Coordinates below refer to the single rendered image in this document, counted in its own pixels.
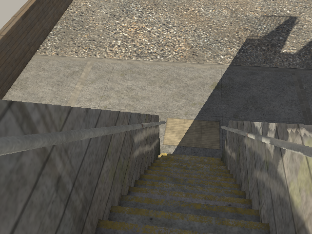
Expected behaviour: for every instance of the stairs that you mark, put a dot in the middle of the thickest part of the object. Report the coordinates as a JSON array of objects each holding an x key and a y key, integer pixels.
[{"x": 184, "y": 194}]

